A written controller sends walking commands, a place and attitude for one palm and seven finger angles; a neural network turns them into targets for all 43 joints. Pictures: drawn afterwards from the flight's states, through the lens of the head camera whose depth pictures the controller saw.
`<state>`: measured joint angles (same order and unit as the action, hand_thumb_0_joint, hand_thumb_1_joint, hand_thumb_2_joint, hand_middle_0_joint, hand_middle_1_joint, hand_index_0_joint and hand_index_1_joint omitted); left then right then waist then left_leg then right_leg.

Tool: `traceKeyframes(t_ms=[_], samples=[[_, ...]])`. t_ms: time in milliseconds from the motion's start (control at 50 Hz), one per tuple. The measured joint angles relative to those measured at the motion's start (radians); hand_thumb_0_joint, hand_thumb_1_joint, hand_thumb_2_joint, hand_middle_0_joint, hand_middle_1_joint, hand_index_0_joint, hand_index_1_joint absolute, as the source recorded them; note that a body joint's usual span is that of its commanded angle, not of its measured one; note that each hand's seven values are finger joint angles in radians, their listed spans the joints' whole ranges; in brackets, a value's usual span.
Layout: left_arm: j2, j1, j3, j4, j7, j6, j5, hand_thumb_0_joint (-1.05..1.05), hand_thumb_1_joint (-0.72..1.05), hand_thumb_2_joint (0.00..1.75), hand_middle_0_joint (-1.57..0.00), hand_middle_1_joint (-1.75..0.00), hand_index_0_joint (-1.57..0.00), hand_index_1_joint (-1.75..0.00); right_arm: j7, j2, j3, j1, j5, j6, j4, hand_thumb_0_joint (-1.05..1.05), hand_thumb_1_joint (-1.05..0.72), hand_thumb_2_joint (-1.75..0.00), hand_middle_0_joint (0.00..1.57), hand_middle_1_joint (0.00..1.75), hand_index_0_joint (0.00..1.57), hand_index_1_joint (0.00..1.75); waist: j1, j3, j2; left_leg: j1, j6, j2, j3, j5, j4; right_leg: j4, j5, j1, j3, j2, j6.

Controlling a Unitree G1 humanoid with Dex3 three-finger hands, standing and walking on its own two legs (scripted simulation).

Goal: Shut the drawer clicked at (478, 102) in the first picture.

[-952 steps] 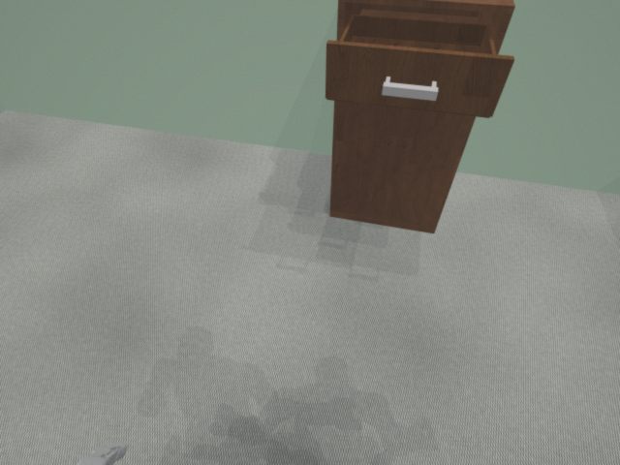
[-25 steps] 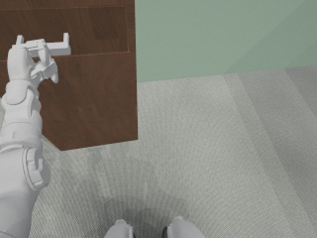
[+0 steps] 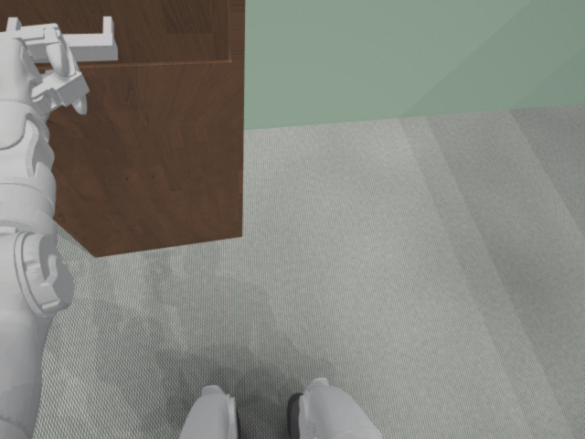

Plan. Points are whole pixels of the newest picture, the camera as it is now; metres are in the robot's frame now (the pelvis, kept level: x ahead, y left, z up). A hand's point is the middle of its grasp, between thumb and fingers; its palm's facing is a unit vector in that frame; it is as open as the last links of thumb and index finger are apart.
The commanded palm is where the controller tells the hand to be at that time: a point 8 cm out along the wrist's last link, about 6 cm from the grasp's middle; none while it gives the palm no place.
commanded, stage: pull the fist back off the drawer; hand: left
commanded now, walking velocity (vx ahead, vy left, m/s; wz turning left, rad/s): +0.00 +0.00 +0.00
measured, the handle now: (61, 36) +0.62 +0.24 +0.10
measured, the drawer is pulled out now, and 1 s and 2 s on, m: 0.00 0.00 0.00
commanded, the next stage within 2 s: draw the hand back to the body in 0.44 s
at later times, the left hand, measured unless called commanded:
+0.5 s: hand (87, 97) +0.53 +0.20 +0.10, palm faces +0.12 -0.99 +0.00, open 3.3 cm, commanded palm +0.49 +0.24 +0.10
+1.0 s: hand (33, 158) +0.41 +0.21 +0.15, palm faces +0.12 -0.99 -0.02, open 3.3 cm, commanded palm +0.36 +0.26 +0.16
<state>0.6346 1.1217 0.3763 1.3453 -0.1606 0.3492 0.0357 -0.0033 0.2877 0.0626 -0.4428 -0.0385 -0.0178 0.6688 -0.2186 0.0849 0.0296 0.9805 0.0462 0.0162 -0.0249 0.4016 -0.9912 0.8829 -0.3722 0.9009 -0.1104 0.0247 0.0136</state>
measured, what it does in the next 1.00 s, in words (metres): shifts its weight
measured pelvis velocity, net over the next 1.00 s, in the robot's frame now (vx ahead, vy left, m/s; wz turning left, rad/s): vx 0.05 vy -0.01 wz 0.00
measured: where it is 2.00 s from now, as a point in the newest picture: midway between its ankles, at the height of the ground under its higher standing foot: outside the picture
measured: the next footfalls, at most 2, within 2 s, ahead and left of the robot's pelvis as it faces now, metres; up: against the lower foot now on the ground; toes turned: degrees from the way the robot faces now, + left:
none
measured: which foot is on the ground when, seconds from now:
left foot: down 0.00-1.00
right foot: down 0.00-1.00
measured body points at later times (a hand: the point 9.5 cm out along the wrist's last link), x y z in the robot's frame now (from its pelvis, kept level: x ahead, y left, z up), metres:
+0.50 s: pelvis +0.04 +0.00 +0.02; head +0.14 +0.01 +0.46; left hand +0.51 +0.25 +0.10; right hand +0.05 -0.26 -0.10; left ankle +0.03 +0.08 -0.68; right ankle +0.02 -0.12 -0.68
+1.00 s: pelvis +0.05 -0.01 +0.04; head +0.08 -0.01 +0.49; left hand +0.39 +0.26 +0.15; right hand +0.18 -0.25 -0.06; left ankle +0.03 +0.08 -0.68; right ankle +0.02 -0.12 -0.68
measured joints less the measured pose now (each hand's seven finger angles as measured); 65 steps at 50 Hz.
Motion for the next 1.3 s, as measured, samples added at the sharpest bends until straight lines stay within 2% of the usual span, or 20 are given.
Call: traceKeyframes(t_ms=[100, 280, 440, 620, 740, 880, 1060, 1120, 1160, 1220, 1300], samples=[[-0.018, -0.045, 0.016, -0.048, 0.007, -0.005, 0.01, 0.0, 0.79, 0.97, -1.4, -1.6, -1.4, -1.6, 0.007, -0.002, -0.006, -0.011, 0.001, -0.008, -0.01, 0.0, -0.9, -0.9, 0.2, 0.3, 0.2, 0.3, 0.005, 0.002, 0.001, -0.017, 0.002, 0.005, 0.013, 0.001, 0.01, -0.008, 0.004, -0.011, 0.014, 0.005, -0.002], [-0.107, -0.193, 0.045, -0.163, 0.016, 0.008, 0.034, 0.02, 0.88, 0.92, -1.4, -1.6, -1.4, -1.6, 0.02, -0.012, -0.021, -0.011, 0.014, -0.044, -0.036, 0.0, -0.9, -0.9, 0.2, 0.3, 0.2, 0.3, 0.032, 0.016, 0.005, -0.107, 0.006, 0.014, 0.05, 0.021, 0.052, -0.041, -0.006, -0.081, 0.053, 0.013, -0.008], [-0.192, -0.368, 0.046, -0.319, 0.027, 0.021, 0.065, 0.02, 0.9, 0.9, -1.4, -1.6, -1.4, -1.6, 0.023, -0.029, -0.041, 0.021, 0.032, -0.068, -0.061, 0.0, -0.9, -0.9, 0.2, 0.3, 0.2, 0.3, 0.073, 0.031, 0.008, -0.195, 0.007, 0.012, 0.073, 0.041, 0.093, -0.066, -0.027, -0.155, 0.078, 0.013, -0.012], [-0.224, -0.427, 0.015, -0.397, 0.004, 0.003, 0.095, 0.02, 0.9, 0.9, -1.4, -1.6, -1.4, -1.6, 0.012, -0.035, -0.053, 0.089, 0.047, -0.064, -0.054, 0.0, -0.9, -0.9, 0.2, 0.3, 0.2, 0.3, 0.113, 0.03, 0.002, -0.242, 0.001, 0.004, 0.06, 0.047, 0.114, -0.084, -0.041, -0.206, 0.066, 0.006, -0.008], [-0.268, -0.591, -0.022, -0.598, -0.02, -0.057, 0.149, 0.02, 0.9, 0.9, -1.4, -1.6, -1.4, -1.6, 0.005, -0.031, -0.061, 0.099, 0.07, -0.061, -0.077, 0.0, -0.9, -0.9, 0.2, 0.3, 0.2, 0.3, 0.14, 0.034, 0.011, -0.327, -0.001, 0.001, 0.065, 0.034, 0.174, -0.141, -0.028, -0.288, 0.073, 0.006, -0.008], [-0.319, -0.808, -0.065, -0.854, -0.004, -0.134, 0.187, 0.02, 0.9, 0.9, -1.4, -1.6, -1.4, -1.6, -0.01, -0.032, -0.058, 0.121, 0.084, -0.024, -0.095, 0.0, -0.9, -0.9, 0.2, 0.3, 0.2, 0.3, 0.167, 0.027, 0.019, -0.443, -0.003, -0.008, 0.061, 0.008, 0.248, -0.208, -0.008, -0.403, 0.07, 0.0, -0.007], [-0.33, -0.936, -0.091, -1.01, -0.026, -0.222, 0.218, 0.02, 0.9, 0.9, -1.4, -1.6, -1.4, -1.6, -0.041, -0.029, -0.039, 0.188, 0.096, 0.03, -0.092, 0.01, -0.9, -0.9, 0.2, 0.3, 0.2, 0.3, 0.203, 0.01, 0.024, -0.545, -0.008, -0.021, 0.044, -0.024, 0.298, -0.247, 0.01, -0.508, 0.053, -0.011, -0.001], [-0.315, -0.991, -0.139, -1.086, 0.062, -0.246, 0.142, 0.02, 0.9, 0.9, -1.4, -1.6, -1.4, -1.6, -0.05, -0.032, -0.036, 0.214, 0.092, 0.036, -0.094, 0.01, -0.9, -0.9, 0.2, 0.3, 0.2, 0.3, 0.215, -0.014, 0.025, -0.604, -0.008, -0.026, 0.047, -0.043, 0.338, -0.275, 0.023, -0.56, 0.057, -0.015, 0.0], [-0.313, -1.037, -0.164, -1.139, 0.123, -0.26, 0.107, 0.02, 0.9, 0.9, -1.4, -1.6, -1.4, -1.6, -0.055, -0.033, -0.033, 0.229, 0.09, 0.037, -0.095, 0.01, -0.9, -0.9, 0.2, 0.3, 0.2, 0.3, 0.22, -0.031, 0.027, -0.648, -0.008, -0.029, 0.05, -0.062, 0.378, -0.307, 0.039, -0.6, 0.06, -0.017, -0.001], [-0.319, -1.112, -0.181, -1.218, 0.184, -0.275, 0.077, 0.02, 0.9, 0.9, -1.4, -1.6, -1.4, -1.6, -0.059, -0.038, -0.026, 0.244, 0.085, 0.038, -0.093, 0.01, -0.9, -0.9, 0.2, 0.3, 0.2, 0.3, 0.229, -0.049, 0.028, -0.71, -0.009, -0.032, 0.053, -0.09, 0.436, -0.357, 0.062, -0.657, 0.064, -0.019, 0.0], [-0.327, -1.192, -0.185, -1.302, 0.226, -0.282, 0.058, 0.02, 0.9, 0.9, -1.4, -1.6, -1.4, -1.6, -0.06, -0.043, -0.022, 0.254, 0.077, 0.041, -0.084, 0.01, -0.9, -0.9, 0.2, 0.3, 0.2, 0.3, 0.242, -0.071, 0.029, -0.777, -0.012, -0.034, 0.053, -0.117, 0.497, -0.412, 0.087, -0.722, 0.064, -0.019, 0.002]])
